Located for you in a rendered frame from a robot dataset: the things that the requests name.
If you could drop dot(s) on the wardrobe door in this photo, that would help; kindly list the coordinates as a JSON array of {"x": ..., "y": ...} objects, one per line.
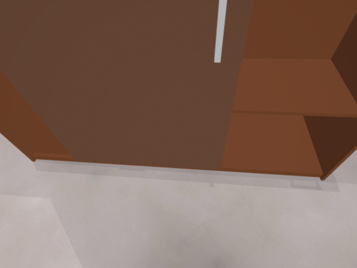
[
  {"x": 24, "y": 122},
  {"x": 128, "y": 81}
]

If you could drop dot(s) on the handle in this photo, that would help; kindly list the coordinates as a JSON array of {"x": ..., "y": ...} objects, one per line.
[{"x": 220, "y": 30}]

